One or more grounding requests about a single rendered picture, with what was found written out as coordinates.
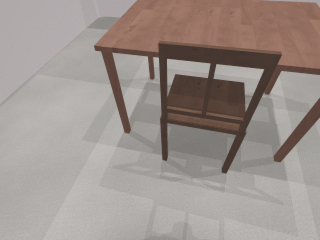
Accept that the chair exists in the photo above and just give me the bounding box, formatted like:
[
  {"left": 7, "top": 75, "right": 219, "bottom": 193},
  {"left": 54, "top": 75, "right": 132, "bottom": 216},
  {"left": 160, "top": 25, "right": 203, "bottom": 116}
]
[{"left": 158, "top": 41, "right": 282, "bottom": 174}]

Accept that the table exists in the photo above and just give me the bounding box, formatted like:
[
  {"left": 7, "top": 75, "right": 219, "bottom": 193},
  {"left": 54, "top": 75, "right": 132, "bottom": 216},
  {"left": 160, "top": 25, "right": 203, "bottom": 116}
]
[{"left": 94, "top": 0, "right": 320, "bottom": 162}]

